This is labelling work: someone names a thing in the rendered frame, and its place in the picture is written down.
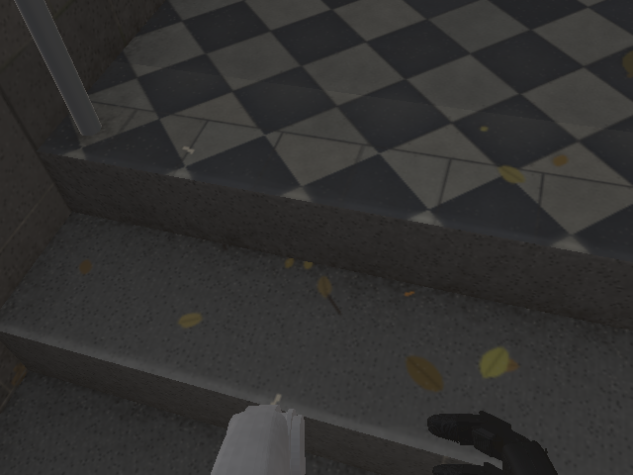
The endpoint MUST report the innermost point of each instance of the robot right hand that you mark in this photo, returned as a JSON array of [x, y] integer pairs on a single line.
[[495, 438]]

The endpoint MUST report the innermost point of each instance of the robot left thigh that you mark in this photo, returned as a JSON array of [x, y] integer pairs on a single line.
[[263, 441]]

